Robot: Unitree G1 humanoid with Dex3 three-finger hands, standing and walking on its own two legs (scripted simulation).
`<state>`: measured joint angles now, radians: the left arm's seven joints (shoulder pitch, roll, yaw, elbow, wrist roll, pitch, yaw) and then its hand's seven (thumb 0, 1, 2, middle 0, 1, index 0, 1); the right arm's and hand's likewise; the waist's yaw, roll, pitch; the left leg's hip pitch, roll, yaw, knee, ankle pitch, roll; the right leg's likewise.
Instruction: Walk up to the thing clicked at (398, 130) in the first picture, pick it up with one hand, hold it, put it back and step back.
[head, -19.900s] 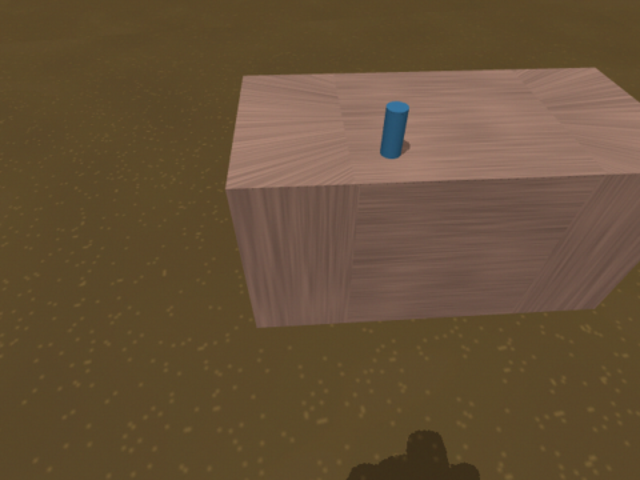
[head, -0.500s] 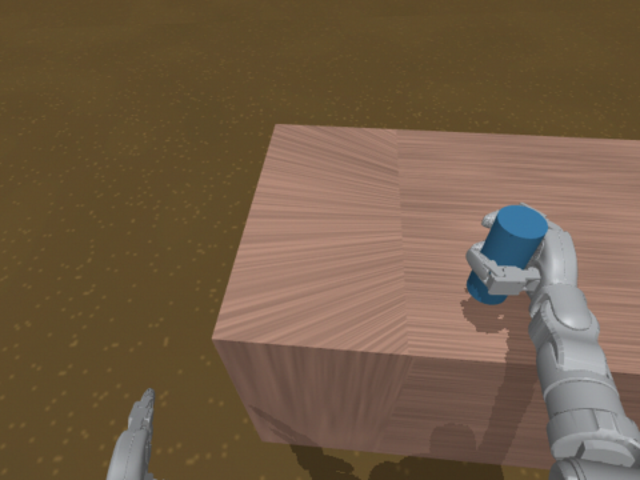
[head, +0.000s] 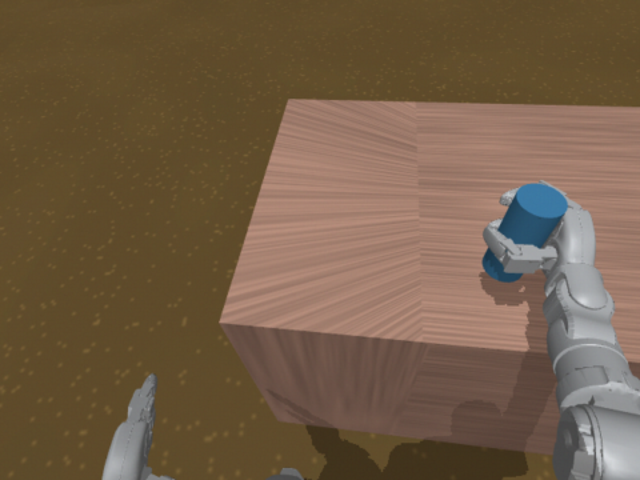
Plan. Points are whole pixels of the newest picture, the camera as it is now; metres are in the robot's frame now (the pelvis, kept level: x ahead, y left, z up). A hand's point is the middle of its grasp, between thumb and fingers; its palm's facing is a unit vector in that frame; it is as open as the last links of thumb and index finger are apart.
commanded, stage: lower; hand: right
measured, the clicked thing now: (519, 236) +0.45 -0.20 +0.06
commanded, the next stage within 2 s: loosen in 0.92 s
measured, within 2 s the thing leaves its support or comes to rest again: rests again in 0.80 s
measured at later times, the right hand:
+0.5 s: hand (501, 255) +0.45 -0.19 +0.00, palm faces +0.11 +0.99 +0.01, open 7.7 cm
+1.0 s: hand (496, 253) +0.47 -0.19 -0.01, palm faces +0.11 +0.99 +0.00, open 7.8 cm
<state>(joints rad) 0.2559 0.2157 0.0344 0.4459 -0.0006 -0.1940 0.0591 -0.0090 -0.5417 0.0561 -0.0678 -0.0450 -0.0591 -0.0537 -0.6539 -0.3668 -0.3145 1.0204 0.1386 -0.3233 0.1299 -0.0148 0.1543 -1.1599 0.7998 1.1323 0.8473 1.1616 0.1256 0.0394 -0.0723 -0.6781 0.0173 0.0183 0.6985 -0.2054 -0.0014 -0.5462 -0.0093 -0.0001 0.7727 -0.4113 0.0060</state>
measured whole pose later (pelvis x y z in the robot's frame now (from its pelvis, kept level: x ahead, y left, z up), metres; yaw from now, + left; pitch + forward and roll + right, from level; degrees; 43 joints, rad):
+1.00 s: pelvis -0.01 +0.00 -0.05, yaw +0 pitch +20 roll +1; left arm 0.36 0.25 0.03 0.09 0.06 -0.14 0.01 -0.01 -0.54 0.06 -0.07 -0.04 -0.06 -0.05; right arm -0.73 -0.43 -0.41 1.10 0.05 -0.46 0.11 -0.01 0.15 -1.15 0.80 1.13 0.85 1.15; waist 0.21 0.04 -0.13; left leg -1.04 0.01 0.03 1.00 -0.30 0.00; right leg -0.92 -0.02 0.01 1.11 -0.54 0.01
